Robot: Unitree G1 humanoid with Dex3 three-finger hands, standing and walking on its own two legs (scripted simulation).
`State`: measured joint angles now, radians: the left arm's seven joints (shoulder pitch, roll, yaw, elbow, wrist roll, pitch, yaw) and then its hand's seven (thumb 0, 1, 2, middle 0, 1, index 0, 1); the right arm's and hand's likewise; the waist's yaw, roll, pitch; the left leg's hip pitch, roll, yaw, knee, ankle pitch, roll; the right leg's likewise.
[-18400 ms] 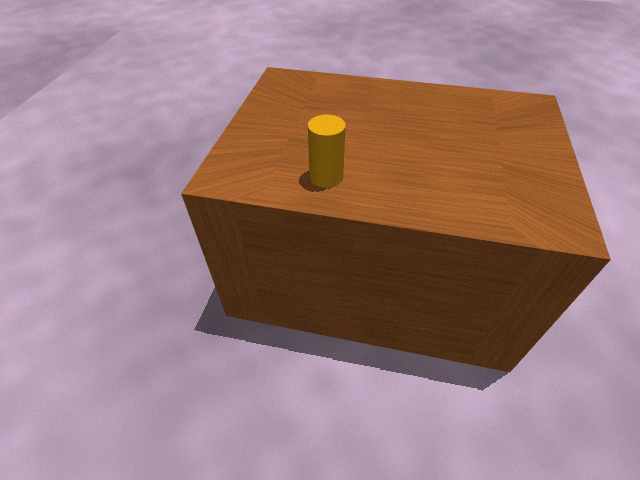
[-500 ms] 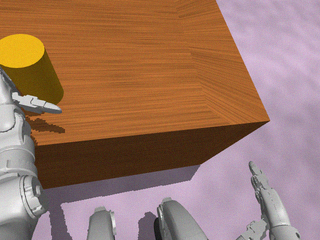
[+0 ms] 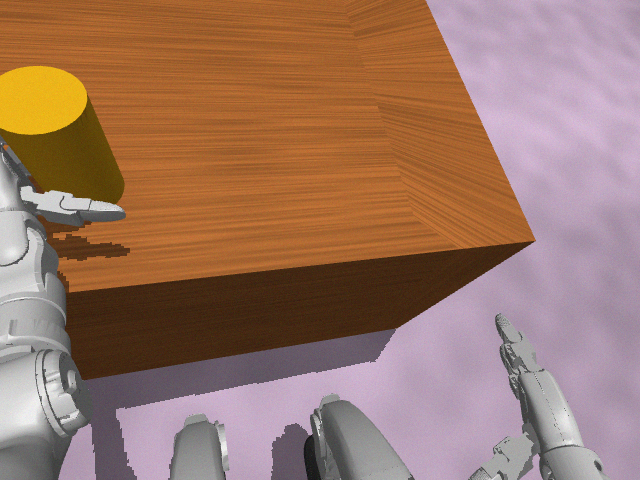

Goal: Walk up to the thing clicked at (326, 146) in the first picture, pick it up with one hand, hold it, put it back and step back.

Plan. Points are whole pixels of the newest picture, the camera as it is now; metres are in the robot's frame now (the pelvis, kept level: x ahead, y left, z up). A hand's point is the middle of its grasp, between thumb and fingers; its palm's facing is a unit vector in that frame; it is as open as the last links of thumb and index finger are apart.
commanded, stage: close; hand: left
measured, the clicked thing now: (66, 149) +0.53 +0.22 +0.02
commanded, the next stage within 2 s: settle in 0.36 s
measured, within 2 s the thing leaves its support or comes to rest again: leaves its support in 0.90 s
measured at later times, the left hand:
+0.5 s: hand (57, 163) +0.52 +0.23 +0.02, palm faces +0.25 -0.97 +0.00, open 11.4 cm
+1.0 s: hand (79, 165) +0.50 +0.20 +0.03, palm faces +0.21 -0.98 -0.03, open 11.6 cm
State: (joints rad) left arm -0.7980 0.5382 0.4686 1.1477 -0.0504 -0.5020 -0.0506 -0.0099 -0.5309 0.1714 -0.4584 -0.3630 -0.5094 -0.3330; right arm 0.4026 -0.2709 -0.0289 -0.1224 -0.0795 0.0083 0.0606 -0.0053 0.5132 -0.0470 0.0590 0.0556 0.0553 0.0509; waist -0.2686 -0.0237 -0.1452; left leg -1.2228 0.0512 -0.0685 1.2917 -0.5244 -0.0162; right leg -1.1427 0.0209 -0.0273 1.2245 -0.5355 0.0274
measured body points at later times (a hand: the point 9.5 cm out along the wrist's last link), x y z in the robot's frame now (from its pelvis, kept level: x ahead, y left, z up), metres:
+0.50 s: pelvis +0.01 +0.01 +0.00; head +0.16 +0.06 +0.42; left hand +0.50 +0.28 +0.02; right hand +0.17 -0.24 +0.01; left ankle +0.03 +0.12 -0.62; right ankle +0.02 -0.14 -0.62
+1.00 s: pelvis +0.02 +0.00 +0.02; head +0.15 +0.05 +0.45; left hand +0.49 +0.25 +0.04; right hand +0.18 -0.25 +0.03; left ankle +0.03 +0.12 -0.62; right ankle +0.02 -0.14 -0.62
